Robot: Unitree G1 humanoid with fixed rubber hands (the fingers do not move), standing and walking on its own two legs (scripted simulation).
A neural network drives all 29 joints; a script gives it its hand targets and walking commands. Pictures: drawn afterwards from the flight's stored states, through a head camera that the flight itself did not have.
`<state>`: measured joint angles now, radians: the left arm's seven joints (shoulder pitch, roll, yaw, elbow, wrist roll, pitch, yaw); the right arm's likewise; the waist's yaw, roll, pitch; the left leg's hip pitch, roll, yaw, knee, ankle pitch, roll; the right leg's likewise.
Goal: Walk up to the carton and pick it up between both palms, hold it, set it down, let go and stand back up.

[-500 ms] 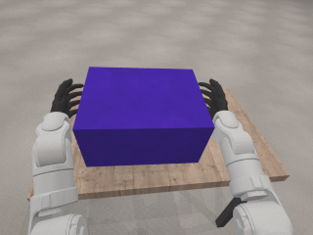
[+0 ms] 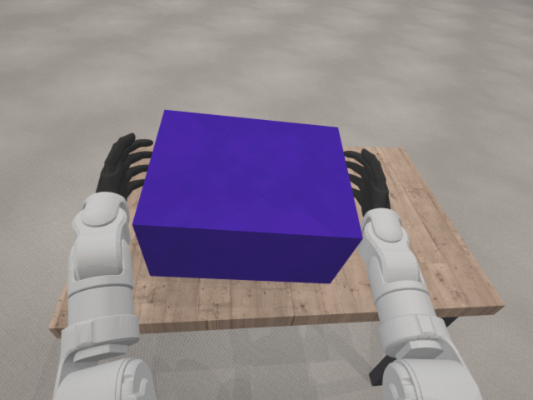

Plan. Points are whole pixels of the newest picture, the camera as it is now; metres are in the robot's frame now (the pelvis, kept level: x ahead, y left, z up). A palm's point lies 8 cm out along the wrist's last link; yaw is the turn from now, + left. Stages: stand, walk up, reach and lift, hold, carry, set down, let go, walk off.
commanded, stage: set down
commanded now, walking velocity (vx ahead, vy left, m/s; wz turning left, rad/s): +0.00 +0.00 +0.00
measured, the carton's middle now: (248, 198) +0.40 +0.01 +0.11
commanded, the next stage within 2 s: none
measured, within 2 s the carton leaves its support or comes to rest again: neither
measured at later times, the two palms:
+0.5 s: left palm (126, 194) +0.39 +0.19 +0.12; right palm (365, 203) +0.38 -0.18 +0.11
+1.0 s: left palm (136, 197) +0.42 +0.19 +0.09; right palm (360, 204) +0.39 -0.18 +0.09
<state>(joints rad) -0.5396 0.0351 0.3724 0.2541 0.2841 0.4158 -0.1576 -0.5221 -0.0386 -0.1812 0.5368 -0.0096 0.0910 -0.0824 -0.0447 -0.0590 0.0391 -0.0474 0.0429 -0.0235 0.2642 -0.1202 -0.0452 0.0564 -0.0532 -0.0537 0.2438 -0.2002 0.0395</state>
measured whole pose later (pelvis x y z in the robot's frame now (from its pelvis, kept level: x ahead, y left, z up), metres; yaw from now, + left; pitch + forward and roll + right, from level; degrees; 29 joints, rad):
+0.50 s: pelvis +0.02 +0.00 +0.00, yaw -1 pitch -3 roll +0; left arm -0.54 0.06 0.36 0.38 0.25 0.30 -0.13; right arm -0.54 -0.07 -0.13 0.65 0.03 -0.02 -0.12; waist -0.03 -0.06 0.04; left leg -0.08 0.05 -0.01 0.27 -0.14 -0.05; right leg 0.04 -0.05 -0.04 0.22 -0.20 0.04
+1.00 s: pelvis +0.02 +0.00 +0.00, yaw -2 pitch +1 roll +0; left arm -0.68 0.09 0.39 0.77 0.23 0.08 -0.10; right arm -0.62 -0.05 -0.28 0.85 -0.11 -0.13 -0.09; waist 0.01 -0.06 0.00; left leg -0.14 0.06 0.01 0.25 -0.13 -0.05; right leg -0.04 -0.04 -0.02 0.22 -0.19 0.04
